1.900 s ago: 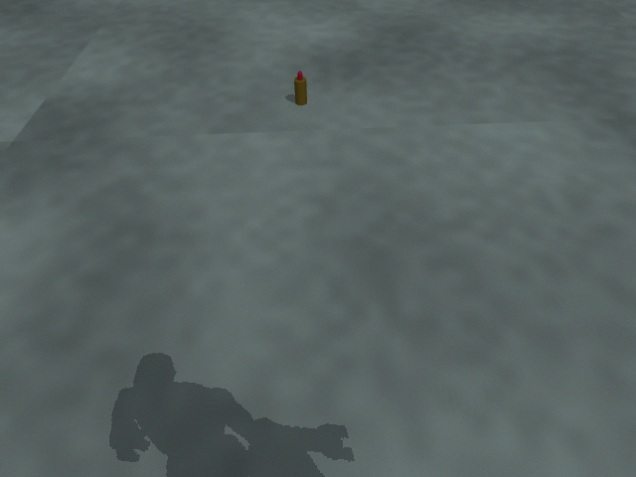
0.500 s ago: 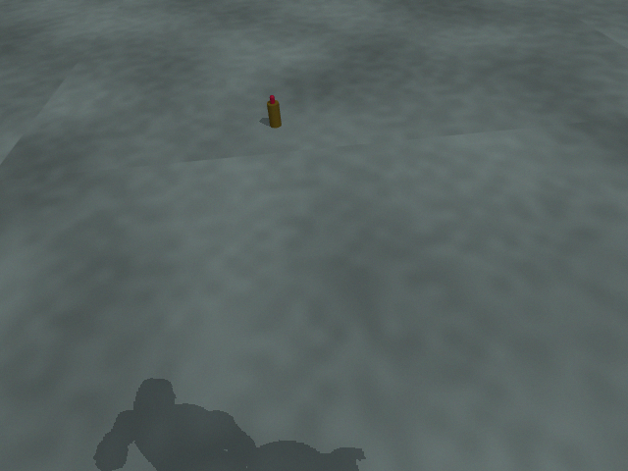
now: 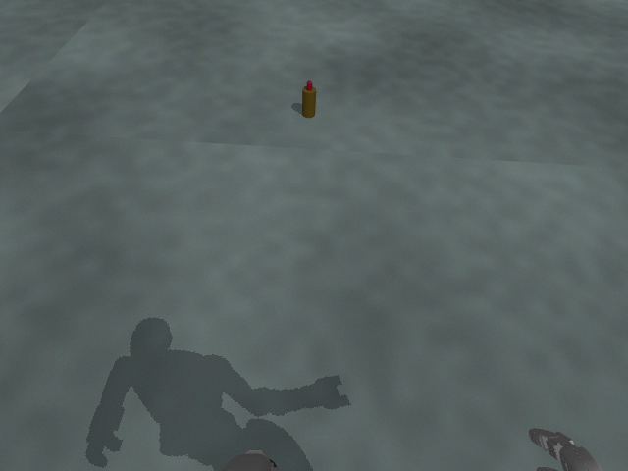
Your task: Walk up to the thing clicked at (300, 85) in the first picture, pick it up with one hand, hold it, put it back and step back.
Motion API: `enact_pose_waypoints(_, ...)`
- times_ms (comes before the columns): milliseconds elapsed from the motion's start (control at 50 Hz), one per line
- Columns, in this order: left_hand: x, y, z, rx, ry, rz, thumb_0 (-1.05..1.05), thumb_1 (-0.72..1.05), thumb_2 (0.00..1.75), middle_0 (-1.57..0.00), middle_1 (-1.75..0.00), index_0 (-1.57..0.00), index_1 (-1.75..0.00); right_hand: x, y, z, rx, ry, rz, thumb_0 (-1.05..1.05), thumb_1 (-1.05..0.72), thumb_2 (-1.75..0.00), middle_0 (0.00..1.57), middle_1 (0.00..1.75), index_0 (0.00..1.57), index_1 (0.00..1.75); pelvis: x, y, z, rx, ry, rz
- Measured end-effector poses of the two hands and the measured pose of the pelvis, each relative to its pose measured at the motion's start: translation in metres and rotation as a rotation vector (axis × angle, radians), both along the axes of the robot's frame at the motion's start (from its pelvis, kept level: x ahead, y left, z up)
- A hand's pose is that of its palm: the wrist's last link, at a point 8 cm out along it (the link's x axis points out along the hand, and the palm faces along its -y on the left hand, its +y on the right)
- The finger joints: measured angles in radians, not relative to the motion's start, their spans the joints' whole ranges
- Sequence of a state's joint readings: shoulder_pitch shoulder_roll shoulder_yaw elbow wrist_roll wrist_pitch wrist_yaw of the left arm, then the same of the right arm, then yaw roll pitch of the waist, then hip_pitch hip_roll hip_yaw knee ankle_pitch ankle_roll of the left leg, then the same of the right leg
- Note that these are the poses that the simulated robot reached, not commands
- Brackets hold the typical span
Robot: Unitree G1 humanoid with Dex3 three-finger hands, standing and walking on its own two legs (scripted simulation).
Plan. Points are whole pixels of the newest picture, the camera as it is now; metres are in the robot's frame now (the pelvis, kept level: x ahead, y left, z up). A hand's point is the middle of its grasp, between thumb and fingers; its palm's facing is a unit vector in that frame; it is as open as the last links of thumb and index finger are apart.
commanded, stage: walk up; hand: left
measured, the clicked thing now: (309, 98) +1.91 +0.12 -0.65
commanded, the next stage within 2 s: none
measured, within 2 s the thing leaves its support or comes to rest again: neither
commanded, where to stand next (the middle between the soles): +1.57 -0.03 m, yaw -3 degrees
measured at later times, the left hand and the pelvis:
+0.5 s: hand (222, 264) +0.46 +0.20 -0.10, palm faces -0.02 -0.91 -0.41, open 7.4 cm; pelvis +0.33 -0.07 +0.00, yaw -1 degrees
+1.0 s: hand (231, 208) +0.63 +0.23 -0.14, palm faces -0.03 -0.94 -0.34, open 7.4 cm; pelvis +0.61 -0.05 +0.01, yaw -1 degrees
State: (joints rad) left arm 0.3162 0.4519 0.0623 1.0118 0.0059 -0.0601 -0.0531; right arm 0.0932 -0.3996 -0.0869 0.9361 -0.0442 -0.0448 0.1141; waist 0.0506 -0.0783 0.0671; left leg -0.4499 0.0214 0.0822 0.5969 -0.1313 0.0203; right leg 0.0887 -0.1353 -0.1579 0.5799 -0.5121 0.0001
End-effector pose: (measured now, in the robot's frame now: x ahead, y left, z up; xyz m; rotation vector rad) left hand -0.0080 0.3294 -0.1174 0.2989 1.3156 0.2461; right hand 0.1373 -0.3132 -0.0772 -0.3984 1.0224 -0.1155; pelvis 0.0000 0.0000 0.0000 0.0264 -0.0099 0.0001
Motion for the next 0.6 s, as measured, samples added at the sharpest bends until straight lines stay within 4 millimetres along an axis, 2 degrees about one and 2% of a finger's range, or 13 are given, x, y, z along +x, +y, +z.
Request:
enact_pose_waypoints(60,0.062,-0.003,0.008,-0.011,-0.023,-0.044,0.01,0.91,0.90,-0.21,-0.30,-0.20,-0.30,0.025,0.009,0.003,0.018,-0.042,-0.041,0.01,-0.91,-0.89,0.20,0.30,0.20,0.30,0.036,0.008,0.008,-0.026,-0.003,0.000)
enact_pose_waypoints(180,0.208,-0.007,0.041,-0.008,-0.205,-0.142,0.01,0.91,0.90,-0.21,-0.30,-0.20,-0.30,0.036,0.003,0.007,0.025,0.034,-0.136,0.01,-0.90,-0.89,0.20,0.30,0.20,0.30,0.113,0.003,0.025,-0.003,-0.020,-0.012)
enact_pose_waypoints(240,0.273,-0.014,0.053,0.005,-0.265,-0.188,0.00,0.91,0.90,-0.21,-0.30,-0.20,-0.30,0.045,-0.009,0.002,0.025,0.086,-0.171,0.01,-0.90,-0.89,0.20,0.30,0.20,0.30,0.152,-0.006,0.024,0.013,-0.028,-0.023)
enact_pose_waypoints(300,0.332,-0.026,0.058,0.018,-0.286,-0.228,0.00,0.91,0.90,-0.21,-0.30,-0.20,-0.30,0.065,-0.026,-0.009,0.029,0.123,-0.191,0.01,-0.90,-0.89,0.20,0.30,0.20,0.30,0.193,-0.018,0.019,0.024,-0.028,-0.027)
enact_pose_waypoints(360,0.387,-0.043,0.058,0.040,-0.298,-0.246,0.00,0.91,0.90,-0.21,-0.30,-0.20,-0.30,0.096,-0.047,-0.027,0.035,0.150,-0.208,0.01,-0.90,-0.89,0.20,0.30,0.20,0.30,0.239,-0.034,0.007,0.030,-0.025,-0.024)
enact_pose_waypoints(400,0.419,-0.055,0.054,0.059,-0.316,-0.233,0.00,0.91,0.90,-0.21,-0.30,-0.20,-0.30,0.123,-0.063,-0.044,0.034,0.168,-0.211,0.01,-0.90,-0.89,0.20,0.30,0.20,0.30,0.271,-0.047,-0.004,0.018,-0.021,-0.021)
enact_pose_waypoints(440,0.441,-0.068,0.052,0.069,-0.331,-0.213,0.00,0.91,0.90,-0.21,-0.30,-0.20,-0.30,0.156,-0.073,-0.054,0.037,0.186,-0.205,0.01,-0.90,-0.90,0.20,0.30,0.20,0.30,0.296,-0.058,-0.008,-0.008,-0.029,-0.022)
enact_pose_waypoints(480,0.451,-0.080,0.054,0.062,-0.333,-0.184,0.00,0.91,0.90,-0.21,-0.30,-0.20,-0.30,0.193,-0.075,-0.052,0.051,0.183,-0.173,0.01,-0.91,-0.90,0.20,0.30,0.20,0.30,0.317,-0.066,-0.003,0.007,-0.038,-0.016)
enact_pose_waypoints(540,0.452,-0.093,0.062,0.050,-0.287,-0.135,0.00,0.91,0.90,-0.21,-0.30,-0.20,-0.30,0.252,-0.076,-0.038,0.073,0.139,-0.133,0.02,-0.91,-0.90,0.20,0.30,0.20,0.30,0.349,-0.073,0.014,0.013,-0.045,-0.017)
enact_pose_waypoints(600,0.451,-0.097,0.065,0.047,-0.210,-0.100,0.00,0.91,0.90,-0.21,-0.30,-0.20,-0.30,0.311,-0.078,-0.021,0.088,0.069,-0.100,0.01,-0.91,-0.90,0.20,0.30,0.20,0.30,0.380,-0.079,0.026,0.005,-0.042,-0.031)
